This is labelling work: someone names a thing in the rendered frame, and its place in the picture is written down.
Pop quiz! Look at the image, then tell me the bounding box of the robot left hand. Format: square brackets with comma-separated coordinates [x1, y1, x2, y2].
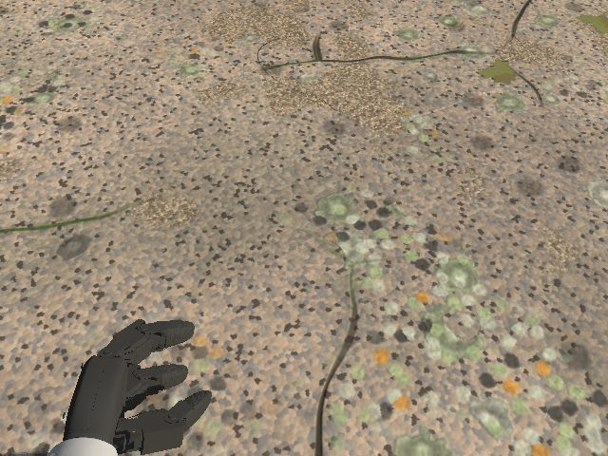
[63, 319, 212, 455]

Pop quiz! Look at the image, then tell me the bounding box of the robot left forearm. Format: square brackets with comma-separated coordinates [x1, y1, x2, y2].
[48, 437, 118, 456]

